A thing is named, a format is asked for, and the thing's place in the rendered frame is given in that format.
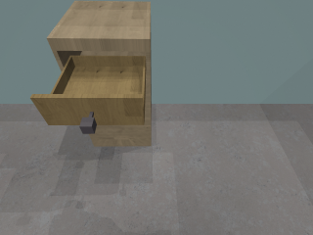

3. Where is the drawer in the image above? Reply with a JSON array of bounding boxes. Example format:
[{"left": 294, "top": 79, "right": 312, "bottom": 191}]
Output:
[{"left": 30, "top": 55, "right": 147, "bottom": 125}]

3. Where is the handle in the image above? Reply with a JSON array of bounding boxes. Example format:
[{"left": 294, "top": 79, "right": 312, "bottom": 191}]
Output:
[{"left": 79, "top": 112, "right": 97, "bottom": 134}]

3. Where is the cabinet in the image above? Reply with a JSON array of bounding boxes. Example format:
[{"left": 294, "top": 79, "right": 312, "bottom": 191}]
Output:
[{"left": 47, "top": 0, "right": 152, "bottom": 147}]

